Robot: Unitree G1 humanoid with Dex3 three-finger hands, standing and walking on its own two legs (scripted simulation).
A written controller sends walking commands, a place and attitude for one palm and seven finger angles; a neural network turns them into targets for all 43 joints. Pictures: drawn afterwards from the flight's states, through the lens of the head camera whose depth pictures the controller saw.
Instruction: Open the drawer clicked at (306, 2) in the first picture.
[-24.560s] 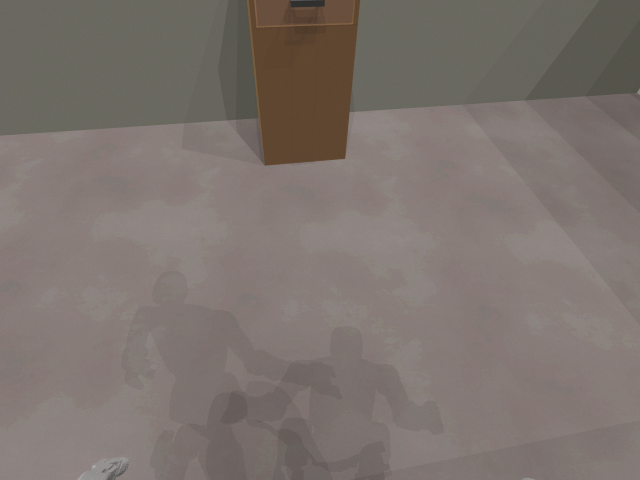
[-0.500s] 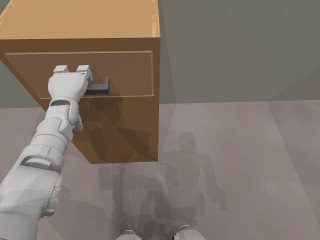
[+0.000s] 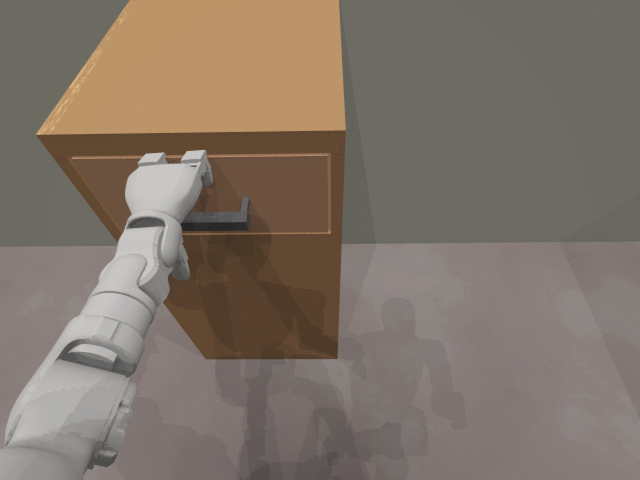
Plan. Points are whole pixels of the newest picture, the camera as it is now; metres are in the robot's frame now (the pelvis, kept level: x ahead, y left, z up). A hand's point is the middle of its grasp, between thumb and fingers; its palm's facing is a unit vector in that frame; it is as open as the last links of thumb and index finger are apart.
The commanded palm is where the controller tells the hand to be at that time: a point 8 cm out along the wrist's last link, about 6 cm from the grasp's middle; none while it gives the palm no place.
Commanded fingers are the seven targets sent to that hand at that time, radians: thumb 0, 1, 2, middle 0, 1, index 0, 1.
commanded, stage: lift the fingers back up to retry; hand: left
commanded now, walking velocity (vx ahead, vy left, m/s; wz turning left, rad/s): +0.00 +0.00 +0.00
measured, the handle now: (210, 212) +0.51 +0.18 +0.00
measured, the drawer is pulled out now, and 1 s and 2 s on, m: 0.00 0.00 0.00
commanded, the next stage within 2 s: re-aim the fingers above the handle in 0.08 s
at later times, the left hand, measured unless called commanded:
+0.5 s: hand (189, 221) +0.44 +0.18 +0.06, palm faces -0.01 +0.00 -1.00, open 13.9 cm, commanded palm +0.42 +0.18 +0.12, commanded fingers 0.00 -0.50 0.30 -0.30 -1.20 -0.30 -1.20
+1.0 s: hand (183, 236) +0.42 +0.19 +0.06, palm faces -0.03 -0.01 -1.00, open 13.8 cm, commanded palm +0.41 +0.19 +0.12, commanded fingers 0.00 -0.50 0.30 -0.30 -1.20 -0.30 -1.20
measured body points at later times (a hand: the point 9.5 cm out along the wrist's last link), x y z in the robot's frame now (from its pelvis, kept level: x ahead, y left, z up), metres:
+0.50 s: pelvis -0.01 -0.02 +0.00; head +0.05 -0.04 +0.45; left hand +0.44 +0.18 +0.12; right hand +0.07 -0.28 -0.14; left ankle -0.03 +0.09 -0.72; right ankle -0.02 -0.12 -0.72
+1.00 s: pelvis -0.02 -0.02 +0.00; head +0.03 -0.03 +0.45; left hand +0.41 +0.18 +0.12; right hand +0.06 -0.29 -0.13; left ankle -0.03 +0.09 -0.72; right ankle -0.02 -0.12 -0.72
